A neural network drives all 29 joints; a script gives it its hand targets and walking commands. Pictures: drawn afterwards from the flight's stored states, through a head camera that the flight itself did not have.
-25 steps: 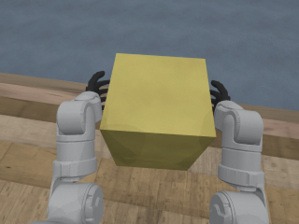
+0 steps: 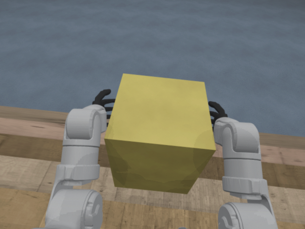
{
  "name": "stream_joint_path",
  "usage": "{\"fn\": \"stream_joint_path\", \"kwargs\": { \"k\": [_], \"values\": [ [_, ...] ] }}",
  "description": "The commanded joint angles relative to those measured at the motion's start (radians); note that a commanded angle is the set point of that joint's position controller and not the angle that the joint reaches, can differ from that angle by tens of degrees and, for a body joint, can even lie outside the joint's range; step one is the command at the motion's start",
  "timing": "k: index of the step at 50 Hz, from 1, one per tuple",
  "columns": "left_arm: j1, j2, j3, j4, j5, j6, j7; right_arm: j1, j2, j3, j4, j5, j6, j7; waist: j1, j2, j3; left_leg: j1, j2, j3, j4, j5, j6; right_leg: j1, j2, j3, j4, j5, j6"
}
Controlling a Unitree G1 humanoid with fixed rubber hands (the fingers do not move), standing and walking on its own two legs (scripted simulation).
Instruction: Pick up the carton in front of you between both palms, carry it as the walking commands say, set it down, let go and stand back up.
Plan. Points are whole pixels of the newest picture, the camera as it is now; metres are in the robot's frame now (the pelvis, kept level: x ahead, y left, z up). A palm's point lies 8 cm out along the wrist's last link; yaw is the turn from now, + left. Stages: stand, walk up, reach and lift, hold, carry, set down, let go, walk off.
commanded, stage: carry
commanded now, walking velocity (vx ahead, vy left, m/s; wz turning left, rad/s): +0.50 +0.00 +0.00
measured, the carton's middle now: (157, 137) +0.36 -0.01 +0.05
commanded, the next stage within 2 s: none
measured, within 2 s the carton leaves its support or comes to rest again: neither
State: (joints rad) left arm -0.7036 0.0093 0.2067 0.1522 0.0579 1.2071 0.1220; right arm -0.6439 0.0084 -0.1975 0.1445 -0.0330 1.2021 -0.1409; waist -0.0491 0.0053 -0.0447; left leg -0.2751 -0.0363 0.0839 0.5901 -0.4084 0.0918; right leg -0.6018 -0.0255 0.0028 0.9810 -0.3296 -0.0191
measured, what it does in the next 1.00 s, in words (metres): goes down: right foot 0.14 m lower, then left foot 0.15 m lower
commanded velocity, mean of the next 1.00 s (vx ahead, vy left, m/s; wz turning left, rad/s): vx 0.50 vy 0.00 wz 0.00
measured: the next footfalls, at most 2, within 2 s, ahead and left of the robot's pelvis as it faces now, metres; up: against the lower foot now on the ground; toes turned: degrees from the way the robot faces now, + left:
right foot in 0.28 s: +0.30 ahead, -0.15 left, -0.14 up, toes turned -2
left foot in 0.84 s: +0.65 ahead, +0.04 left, -0.29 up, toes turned +0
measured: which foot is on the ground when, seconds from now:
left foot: down 0.00-0.30, up 0.32-0.82, down 0.84-1.00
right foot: up 0.00-0.26, down 0.28-0.88, up 0.90-1.00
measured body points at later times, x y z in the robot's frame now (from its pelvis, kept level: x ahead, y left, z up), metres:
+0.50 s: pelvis +0.24 -0.08 -0.17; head +0.28 -0.10 +0.28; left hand +0.60 +0.09 -0.08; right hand +0.61 -0.22 -0.10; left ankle +0.23 +0.06 -0.74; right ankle +0.26 -0.15 -0.87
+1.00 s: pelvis +0.56 -0.01 -0.31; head +0.57 +0.01 +0.14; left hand +0.95 +0.13 -0.20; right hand +0.92 -0.18 -0.20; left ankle +0.61 +0.04 -1.02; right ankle +0.45 -0.16 -0.87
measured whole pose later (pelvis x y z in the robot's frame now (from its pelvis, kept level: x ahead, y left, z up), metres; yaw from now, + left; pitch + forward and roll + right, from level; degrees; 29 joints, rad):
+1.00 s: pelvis +0.56 -0.01 -0.31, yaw +0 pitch +3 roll -2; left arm -0.70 0.02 0.18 0.25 0.02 1.14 0.13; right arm -0.64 0.00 -0.20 0.20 -0.04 1.17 -0.14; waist -0.04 0.00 -0.05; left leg -0.53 -0.05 0.04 0.82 -0.35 0.11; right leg -0.57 0.04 0.05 1.58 -0.61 -0.02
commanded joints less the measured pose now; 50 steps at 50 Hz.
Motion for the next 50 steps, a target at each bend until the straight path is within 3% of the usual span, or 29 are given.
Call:
{"fn": "stream_joint_path", "kwargs": {
  "k": [1, 3, 6, 9, 10, 11, 13, 14, 15, 16, 17, 18, 19, 20, 22, 23, 25, 26, 30, 31, 34, 38, 41, 42, 43, 44, 45, 47, 50],
  "values": [
    [-0.661, -1.148, -0.607, -0.09, -0.433, -0.024, -0.218, -0.879, 1.086, 0.64, -0.228, 0.453, -0.031, 0.239, 0.006, 0.064, -0.458, 0.291, 0.259, -0.23, -0.068, 0.583, 0.139, -0.022, -0.005, -0.013, 0.028, 0.184, -0.008],
    [-0.662, -1.066, -0.588, -0.089, -0.398, -0.008, -0.227, -0.838, 1.084, 0.654, -0.158, 0.44, -0.018, 0.235, 0.017, 0.062, -0.38, 0.253, 0.241, -0.182, 0.022, 0.638, 0.124, -0.022, -0.015, -0.048, -0.038, 0.185, -0.021],
    [-0.652, -1.09, -0.588, -0.004, -0.406, 0.023, -0.239, -0.773, 1.007, 0.578, -0.1, 0.408, -0.001, 0.235, -0.124, 0.101, -0.297, 0.617, 0.235, -0.314, 0.187, 0.608, 0.143, -0.453, -0.061, 0.039, -0.18, 0.38, -0.027],
    [-0.618, -1.044, -0.499, 0.083, -0.319, 0.039, -0.24, -0.826, 1.068, 0.59, -0.061, 0.439, -0.002, 0.237, -0.116, 0.046, -0.23, 0.139, 0.135, -0.222, 0.158, 0.332, 0.083, 0.057, -0.01, -0.042, -0.471, 0.772, -0.026],
    [-0.629, -1.06, -0.482, 0.101, -0.321, 0.044, -0.24, -0.831, 1.071, 0.582, -0.068, 0.446, -0.011, 0.244, -0.028, 0.165, -0.266, 0.08, 0.164, -0.182, 0.189, 0.329, 0.067, 0.192, -0.041, -0.065, -0.452, 0.794, -0.047],
    [-0.667, -1.04, -0.478, 0.046, -0.308, 0.033, -0.243, -0.884, 1.115, 0.612, -0.078, 0.463, -0.016, 0.243, -0.046, 0.1, -0.247, 0.013, 0.141, -0.177, 0.241, 0.253, 0.064, 0.251, -0.016, -0.073, -0.464, 0.768, -0.041],
    [-0.612, -1.023, -0.436, 0.144, -0.294, 0.043, -0.237, -0.928, 1.11, 0.622, -0.043, 0.451, -0.024, 0.242, 0.161, 0.177, -0.359, -0.027, 0.138, -0.109, 0.629, 0.54, -0.009, 0.619, -0.043, -0.067, -0.501, 0.714, -0.088],
    [-0.614, -1.028, -0.454, 0.09, -0.324, 0.028, -0.237, -0.93, 1.094, 0.593, -0.087, 0.459, -0.021, 0.235, 0.169, -0.061, -0.342, -0.139, 0.087, -0.022, 0.883, 0.421, -0.002, 0.738, 0.057, -0.22, -0.526, 0.56, -0.063],
    [-0.635, -0.962, -0.446, 0.065, -0.308, 0.023, -0.233, -0.878, 1.112, 0.569, -0.012, 0.43, 0.0, 0.227, 0.198, -0.229, -0.313, -0.274, -0.045, -0.008, 1.224, -0.269, -0.049, 0.802, -0.094, -0.035, -0.551, 0.651, -0.105],
    [-0.665, -0.981, -0.439, 0.075, -0.338, 0.03, -0.24, -0.898, 1.043, 0.551, -0.052, 0.396, 0.004, 0.218, 0.067, -0.328, -0.385, -0.526, -0.049, -0.151, 1.362, -0.448, -0.057, 0.91, -0.242, 0.2, -0.245, 0.899, -0.154],
    [-0.643, -0.961, -0.408, 0.112, -0.354, 0.036, -0.236, -0.874, 1.014, 0.537, -0.005, 0.402, 0.025, 0.201, 0.074, -0.254, -0.444, -0.54, -0.028, -0.125, 1.322, -0.341, -0.062, 0.813, -0.292, 0.329, -0.33, 0.691, -0.195],
    [-0.633, -0.981, -0.44, 0.122, -0.418, 0.027, -0.245, -0.846, 0.948, 0.51, -0.061, 0.395, 0.024, 0.189, 0.092, -0.287, -0.469, -0.613, -0.011, -0.085, 1.261, -0.342, -0.061, 0.797, -0.392, 0.601, -0.477, 0.349, -0.312],
    [-0.679, -1.049, -0.473, 0.093, -0.42, 0.03, -0.251, -0.869, 1.002, 0.51, -0.048, 0.348, 0.009, 0.183, 0.08, -0.111, -0.449, -0.64, 0.021, -0.102, 1.223, -0.354, -0.05, 0.735, -0.333, 0.552, -0.527, 0.17, -0.286],
    [-0.74, -1.061, -0.507, 0.055, -0.437, 0.008, -0.26, -0.879, 1.021, 0.49, -0.039, 0.355, 0.009, 0.194, 0.087, -0.099, -0.416, -0.623, 0.055, -0.139, 1.177, -0.289, -0.031, 0.636, -0.343, 0.565, -0.479, 0.149, -0.32],
    [-0.871, -1.171, -0.547, -0.121, -0.487, -0.028, -0.262, -0.906, 1.149, 0.529, -0.097, 0.395, -0.032, 0.211, 0.089, -0.182, -0.45, -0.626, 0.065, -0.177, 1.088, -0.265, -0.021, 0.592, -0.276, 0.463, -0.451, 0.024, -0.265],
    [-0.9, -1.192, -0.561, -0.172, -0.494, -0.043, -0.26, -0.883, 1.147, 0.564, -0.108, 0.408, -0.04, 0.214, 0.066, -0.088, -0.411, -0.647, 0.109, -0.182, 0.966, -0.079, -0.028, 0.528, -0.264, 0.433, -0.419, -0.009, -0.253],
    [-0.829, -1.212, -0.603, -0.195, -0.51, -0.057, -0.253, -0.894, 1.146, 0.64, -0.244, 0.439, -0.09, 0.19, 0.08, -0.156, -0.441, -0.628, 0.071, -0.139, 0.806, 0.099, -0.06, 0.575, -0.201, 0.291, -0.412, 0.223, -0.217],
    [-0.746, -1.203, -0.631, -0.143, -0.49, -0.068, -0.249, -0.945, 1.164, 0.64, -0.311, 0.424, -0.09, 0.18, 0.101, -0.098, -0.415, -0.613, 0.101, -0.118, 0.679, 0.132, -0.077, 0.525, -0.241, 0.354, -0.4, 0.304, -0.281],
    [-0.547, -1.161, -0.662, -0.114, -0.462, -0.096, -0.251, -0.683, 1.163, 0.665, -0.183, 0.378, -0.104, 0.199, 0.114, -0.153, -0.501, -0.673, 0.076, -0.105, 0.705, 0.274, -0.035, 0.713, -0.24, 0.322, -0.243, 0.59, -0.249],
    [-0.592, -1.153, -0.672, -0.162, -0.443, -0.112, -0.248, -0.619, 1.177, 0.668, -0.076, 0.367, -0.106, 0.215, 0.122, -0.075, -0.476, -0.71, 0.07, -0.112, 0.666, 0.214, -0.035, 0.744, -0.214, 0.298, -0.223, 0.6, -0.232],
    [-0.607, -1.157, -0.718, -0.127, -0.467, -0.139, -0.261, -0.586, 1.111, 0.645, -0.088, 0.315, -0.135, 0.232, 0.209, -0.065, -0.381, -0.922, 0.056, -0.089, 0.373, 0.407, -0.059, 0.941, -0.126, 0.328, -0.046, 0.577, -0.21],
    [-0.61, -1.153, -0.757, -0.133, -0.553, -0.163, -0.264, -0.59, 0.993, 0.599, -0.135, 0.301, -0.135, 0.206, 0.191, -0.106, -0.315, -0.203, 0.016, 0.009, -0.101, 0.922, -0.063, 0.395, -0.015, 0.11, -0.078, 0.231, -0.13],
    [-0.578, -1.102, -0.707, -0.032, -0.479, -0.135, -0.256, -0.594, 0.894, 0.564, -0.088, 0.248, -0.105, 0.208, 0.043, -0.173, -0.347, 0.078, 0.076, -0.051, -0.117, 0.795, -0.022, 0.418, -0.043, 0.058, 0.157, 0.406, -0.088],
    [-0.596, -1.088, -0.688, -0.014, -0.495, -0.126, -0.25, -0.652, 0.877, 0.549, -0.117, 0.295, -0.103, 0.211, -0.041, -0.104, -0.386, 0.265, 0.082, -0.043, -0.099, 0.746, -0.001, 0.308, -0.062, 0.042, 0.426, 0.461, -0.069],
    [-0.59, -1.103, -0.678, 0.029, -0.489, -0.113, -0.244, -0.681, 0.873, 0.543, -0.104, 0.308, -0.095, 0.207, -0.117, 0.116, -0.39, 0.378, 0.125, -0.116, -0.048, 0.737, 0.008, 0.163, 0.046, -0.026, 0.762, 0.017, -0.017],
    [-0.566, -1.062, -0.652, -0.001, -0.464, -0.093, -0.236, -0.623, 0.859, 0.534, -0.059, 0.284, -0.083, 0.212, 0.04, 0.358, -0.464, 0.582, 0.268, -0.392, 0.09, 0.639, 0.101, -0.183, 0.121, 0.002, 0.906, -0.376, 0.008],
    [-0.534, -1.018, -0.602, 0.029, -0.439, -0.065, -0.234, -0.685, 0.886, 0.549, -0.096, 0.334, -0.073, 0.219, -0.003, 0.301, -0.491, 0.57, 0.309, -0.535, 0.035, 0.566, 0.172, -0.219, 0.119, 0.032, 0.88, -0.366, 0.017],
    [-0.617, -1.054, -0.562, 0.037, -0.431, -0.054, -0.211, -0.715, 0.949, 0.572, -0.074, 0.381, -0.058, 0.223, -0.044, 0.042, -0.377, 0.428, 0.341, -0.606, 0.035, 0.489, 0.206, -0.33, 0.054, 0.082, 0.715, -0.333, 0.017],
    [-0.688, -1.119, -0.601, -0.082, -0.414, -0.079, -0.186, -0.811, 1.103, 0.588, -0.118, 0.471, -0.078, 0.25, 0.029, 0.128, -0.424, 0.164, 0.273, -0.576, 0.032, 0.24, 0.157, -0.194, 0.016, 0.113, 0.423, -0.168, -0.004]
  ]
}}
